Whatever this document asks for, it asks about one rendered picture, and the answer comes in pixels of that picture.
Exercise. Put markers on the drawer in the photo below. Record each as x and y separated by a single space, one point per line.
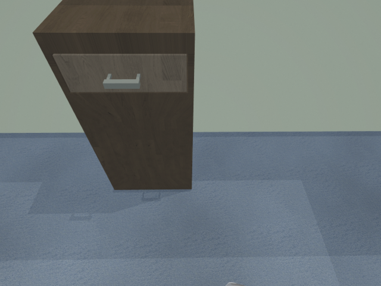
158 72

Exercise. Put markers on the cabinet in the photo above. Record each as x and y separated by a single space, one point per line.
143 140

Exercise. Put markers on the handle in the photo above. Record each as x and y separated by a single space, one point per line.
121 83

